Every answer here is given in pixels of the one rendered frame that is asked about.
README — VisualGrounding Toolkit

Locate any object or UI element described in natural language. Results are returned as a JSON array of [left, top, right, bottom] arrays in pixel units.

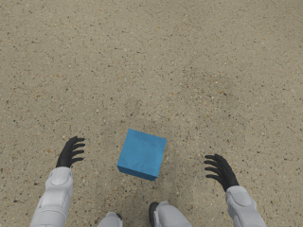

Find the carton
[[116, 129, 167, 181]]

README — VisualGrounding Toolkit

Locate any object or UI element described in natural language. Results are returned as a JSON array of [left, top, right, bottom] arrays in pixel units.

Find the right robot hand
[[204, 153, 240, 192]]

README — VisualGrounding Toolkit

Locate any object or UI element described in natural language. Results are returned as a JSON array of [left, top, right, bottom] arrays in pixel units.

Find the left robot shin
[[106, 212, 118, 218]]

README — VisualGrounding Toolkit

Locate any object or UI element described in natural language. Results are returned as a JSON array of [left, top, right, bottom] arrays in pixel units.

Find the robot right forearm
[[225, 185, 267, 227]]

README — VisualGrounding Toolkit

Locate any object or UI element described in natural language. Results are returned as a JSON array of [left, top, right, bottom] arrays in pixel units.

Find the robot left forearm
[[29, 166, 73, 227]]

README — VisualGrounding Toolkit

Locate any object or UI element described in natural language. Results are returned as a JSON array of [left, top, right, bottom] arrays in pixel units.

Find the left robot hand
[[55, 135, 85, 168]]

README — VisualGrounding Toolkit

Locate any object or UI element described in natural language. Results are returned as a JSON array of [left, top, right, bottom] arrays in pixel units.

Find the left robot thigh
[[98, 216, 123, 227]]

